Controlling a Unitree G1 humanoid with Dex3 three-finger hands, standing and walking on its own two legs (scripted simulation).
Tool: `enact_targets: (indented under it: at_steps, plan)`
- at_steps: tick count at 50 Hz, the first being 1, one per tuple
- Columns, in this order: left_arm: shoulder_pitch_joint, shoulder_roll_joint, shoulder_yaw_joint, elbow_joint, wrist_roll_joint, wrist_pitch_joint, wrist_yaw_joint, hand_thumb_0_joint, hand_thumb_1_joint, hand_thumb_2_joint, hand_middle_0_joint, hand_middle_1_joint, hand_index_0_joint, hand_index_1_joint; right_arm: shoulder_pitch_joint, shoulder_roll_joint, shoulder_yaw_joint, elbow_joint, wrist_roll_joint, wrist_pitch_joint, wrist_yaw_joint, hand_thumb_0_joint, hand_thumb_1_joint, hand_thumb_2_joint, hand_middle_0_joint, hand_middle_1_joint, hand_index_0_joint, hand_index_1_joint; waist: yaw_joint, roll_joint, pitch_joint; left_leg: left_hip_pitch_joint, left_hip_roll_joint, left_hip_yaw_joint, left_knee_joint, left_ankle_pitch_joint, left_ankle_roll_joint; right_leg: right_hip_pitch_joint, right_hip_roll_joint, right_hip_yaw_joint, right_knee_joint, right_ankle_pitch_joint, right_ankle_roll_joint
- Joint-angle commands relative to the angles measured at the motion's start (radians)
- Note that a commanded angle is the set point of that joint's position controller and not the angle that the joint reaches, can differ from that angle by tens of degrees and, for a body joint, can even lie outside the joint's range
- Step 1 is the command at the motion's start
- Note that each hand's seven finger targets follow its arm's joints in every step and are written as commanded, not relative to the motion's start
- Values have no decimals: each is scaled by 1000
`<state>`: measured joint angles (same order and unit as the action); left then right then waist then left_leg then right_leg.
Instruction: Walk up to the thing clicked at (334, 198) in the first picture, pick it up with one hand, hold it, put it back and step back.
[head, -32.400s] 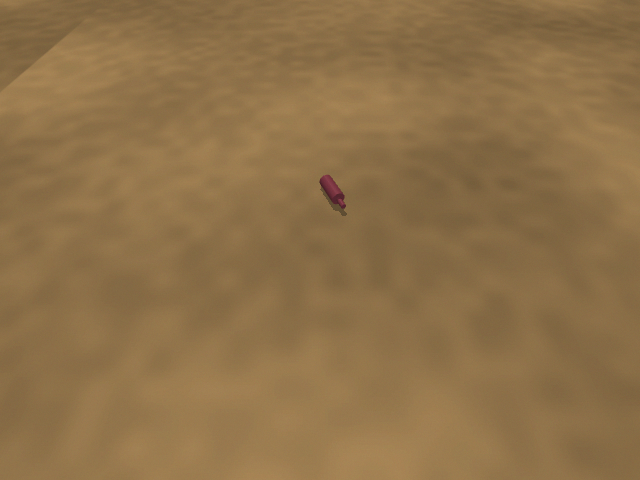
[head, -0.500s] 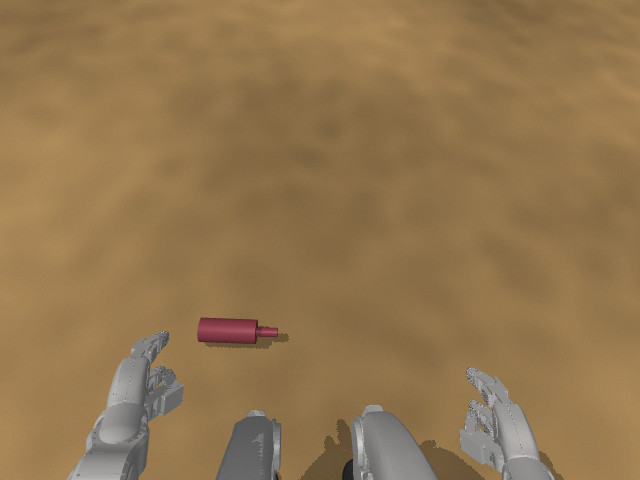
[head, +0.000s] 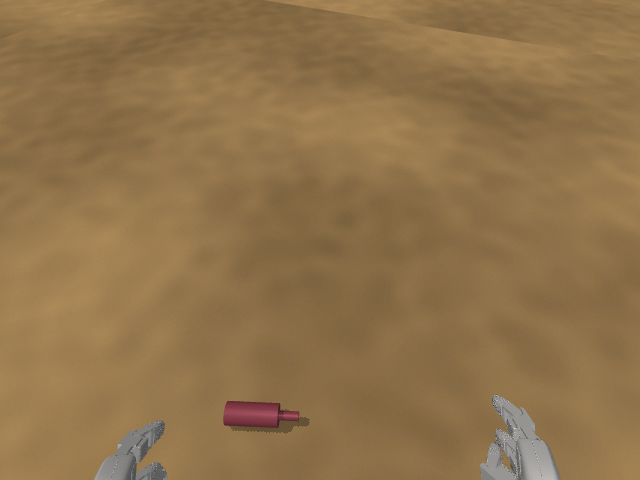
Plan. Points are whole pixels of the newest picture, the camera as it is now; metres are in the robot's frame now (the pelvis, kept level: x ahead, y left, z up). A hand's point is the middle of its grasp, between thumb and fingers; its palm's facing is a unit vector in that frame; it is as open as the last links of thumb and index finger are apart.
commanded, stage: home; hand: left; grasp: from above
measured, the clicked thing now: (262, 414) +0.46 +0.16 -0.69
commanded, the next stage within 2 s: stand in 1.90 s
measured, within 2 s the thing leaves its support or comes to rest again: neither
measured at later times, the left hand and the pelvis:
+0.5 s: hand out of the picture +0.16 +0.17 -0.05, palm faces +0.05 -0.98 -0.21, open 7.4 cm; pelvis +0.00 -0.01 +0.00, yaw +0 degrees
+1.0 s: hand out of the picture +0.16 +0.17 -0.05, palm faces +0.04 -0.98 -0.21, open 7.4 cm; pelvis +0.00 -0.01 +0.00, yaw +0 degrees
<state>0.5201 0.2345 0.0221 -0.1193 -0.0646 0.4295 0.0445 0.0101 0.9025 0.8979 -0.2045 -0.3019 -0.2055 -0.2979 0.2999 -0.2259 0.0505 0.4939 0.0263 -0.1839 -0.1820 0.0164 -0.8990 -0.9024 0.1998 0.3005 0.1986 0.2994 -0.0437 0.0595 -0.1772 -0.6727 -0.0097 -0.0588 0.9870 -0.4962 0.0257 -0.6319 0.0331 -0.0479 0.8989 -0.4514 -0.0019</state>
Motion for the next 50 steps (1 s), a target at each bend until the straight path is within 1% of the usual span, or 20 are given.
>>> enact_targets:
  at_steps: [1, 4, 6, 11, 17, 19, 20, 21, 23, 28, 29, 30, 33, 38, 41, 43, 46, 47, 48, 50]
  plan:
    - [-49, 90, 53, -169, 10, -40, -13, 0, 900, 900, -200, -300, -200, -300, -58, -120, -57, -142, -11, -76, -7, 0, -901, -899, 200, 299, 200, 299, -10, -13, -47, 87, 5, -11, -174, 237, 0, 50, 5, -13, -129, 179, -19]
    - [-48, 102, 62, -168, 14, -44, -18, 0, 900, 900, -200, -300, -200, -300, -65, -124, -57, -140, -13, -85, -4, 0, -901, -900, 200, 299, 200, 299, 0, -3, -37, 84, 3, -10, -176, 249, -5, 57, 5, -13, -123, 186, -17]
    - [-61, 102, 57, -176, 17, -48, -19, 0, 900, 900, -200, -300, -200, -300, -68, -125, -59, -135, -14, -88, -4, 0, -901, -899, 200, 299, 200, 299, -5, 9, -61, 100, 5, -15, -178, 265, -9, 63, 6, -13, -116, 195, -20]
    - [-46, 101, 55, -165, 19, -51, -16, 0, 900, 900, -200, -300, -200, -300, -72, -123, -57, -131, -13, -91, -2, 0, -901, -899, 200, 299, 200, 299, 3, 6, -68, 102, 6, -20, -175, 285, -9, 68, 5, -11, -110, 215, -20]
    - [-44, 106, 64, -171, 18, -54, -14, 0, 900, 900, -200, -300, -200, -300, -76, -122, -57, -133, -13, -92, -2, 0, -901, -899, 200, 299, 200, 299, 10, -8, -64, 86, 1, -11, -175, 242, -5, 73, 2, -5, -120, 187, -18]
    - [-53, 98, 55, -166, 16, -54, -16, 0, 900, 900, -200, -300, -200, -300, -77, -122, -56, -134, -12, -92, -2, 0, -901, -899, 200, 299, 200, 299, 6, -3, -47, 85, 4, -11, -180, 215, -4, 59, 3, -6, -124, 165, -17]
    - [-70, 114, 68, -201, 14, -58, -13, 0, 900, 900, -200, -300, -200, -300, -74, -124, -59, -131, -12, -93, -4, 0, -901, -899, 199, 299, 200, 299, 8, -6, -72, 89, 1, -11, -173, 229, -3, 70, 2, -5, -122, 177, -18]
    - [-32, 96, 59, -144, 15, -52, -14, 0, 900, 900, -200, -300, -200, -300, -73, -123, -58, -127, -11, -93, -4, 0, -901, -899, 200, 299, 200, 299, 6, -22, -56, 85, 1, -8, -170, 237, -3, 65, 3, -4, -122, 183, -15]
    - [-42, 95, 59, -176, 10, -55, -16, 0, 900, 900, -200, -300, -200, -300, -72, -122, -59, -132, -12, -95, -4, 0, -901, -899, 200, 299, 200, 299, 10, -17, -76, 86, 0, -6, -161, 255, -3, 75, 1, -3, -118, 203, -16]
    - [-44, 97, 62, -158, 11, -55, -17, 0, 900, 900, -200, -300, -200, -300, -64, -121, -61, -125, -12, -96, -4, 0, -901, -899, 200, 299, 200, 299, 4, -26, -60, 79, -3, 4, -151, 246, 0, 67, -2, 6, -126, 201, -12]
    - [-40, 101, 64, -165, 10, -55, -18, 0, 900, 900, -200, -301, -200, -300, -66, -123, -63, -123, -12, -97, -6, 0, -901, -899, 199, 299, 200, 299, 2, -19, -86, 94, 0, 1, -154, 261, -2, 77, 1, 5, -120, 211, -14]
    - [-38, 106, 73, -164, 11, -55, -16, 0, 900, 900, -200, -300, -200, -300, -65, -123, -65, -124, -13, -96, -6, 0, -901, -899, 200, 299, 200, 299, 4, -23, -83, 91, -1, 4, -147, 268, -1, 75, -1, 6, -120, 221, -11]
    - [-38, 104, 68, -165, 10, -54, -17, 0, 900, 900, -200, -300, -200, -300, -64, -123, -63, -122, -13, -99, -7, 0, -901, -899, 199, 299, 200, 299, 5, -39, -86, 85, -5, 7, -137, 278, 2, 83, -4, 9, -123, 240, -9]
    - [-42, 101, 66, -153, 15, -50, -17, 0, 900, 900, -200, -300, -200, -300, -69, -121, -65, -120, -14, -100, -8, 0, -901, -899, 200, 299, 200, 299, 3, -31, -63, 75, -5, 11, -143, 230, 3, 64, -5, 12, -135, 199, -6]
    - [-35, 107, 71, -168, 15, -52, -19, 0, 900, 900, -200, -300, -200, -300, -69, -122, -67, -120, -14, -100, -7, 0, -901, -899, 200, 299, 200, 299, 9, -13, -73, 83, -2, 5, -149, 247, -2, 69, -1, 9, -124, 205, -11]
    - [-39, 98, 58, -158, 16, -50, -20, 0, 900, 900, -200, -300, -200, -300, -67, -122, -66, -121, -13, -99, -6, 0, -901, -899, 200, 299, 200, 299, 1, -24, -59, 80, -3, 6, -146, 247, 0, 61, -2, 10, -127, 208, -10]
    - [-46, 105, 66, -170, 15, -51, -18, 0, 900, 900, -200, -300, -200, -300, -64, -121, -66, -117, -13, -99, -6, 0, -901, -899, 200, 299, 200, 299, 6, -15, -62, 85, -3, 7, -145, 248, -1, 65, -3, 10, -125, 209, -10]
    - [-38, 100, 61, -160, 15, -49, -19, 0, 900, 900, -200, -300, -200, -300, -67, -124, -67, -118, -13, -100, -7, 0, -901, -899, 200, 299, 200, 299, -3, -23, -63, 89, -1, 5, -147, 256, -1, 66, -1, 9, -122, 212, -11]
    - [-54, 108, 67, -175, 14, -51, -19, 0, 900, 900, -200, -300, -200, -300, -68, -124, -66, -119, -13, -100, -6, 0, -901, -899, 200, 299, 200, 299, 5, -11, -60, 82, -1, 3, -149, 252, -2, 63, -2, 8, -122, 209, -10]
    - [-42, 99, 58, -167, 16, -50, -19, 0, 900, 900, -200, -300, -200, -300, -64, -123, -67, -118, -14, -99, -6, 0, -901, -899, 200, 299, 200, 299, 0, -17, -67, 93, 0, 3, -148, 266, -3, 66, 0, 8, -118, 218, -11]
